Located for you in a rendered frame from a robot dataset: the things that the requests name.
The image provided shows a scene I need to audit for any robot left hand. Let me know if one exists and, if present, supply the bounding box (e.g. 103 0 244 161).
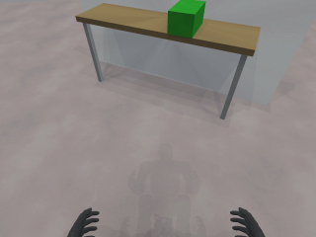
67 207 100 237

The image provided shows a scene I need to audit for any carton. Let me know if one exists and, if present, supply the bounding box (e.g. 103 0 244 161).
167 0 206 39

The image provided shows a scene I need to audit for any robot right hand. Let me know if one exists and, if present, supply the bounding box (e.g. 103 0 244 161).
230 207 266 237

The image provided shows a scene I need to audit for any table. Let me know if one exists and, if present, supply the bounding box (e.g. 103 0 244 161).
75 3 261 119

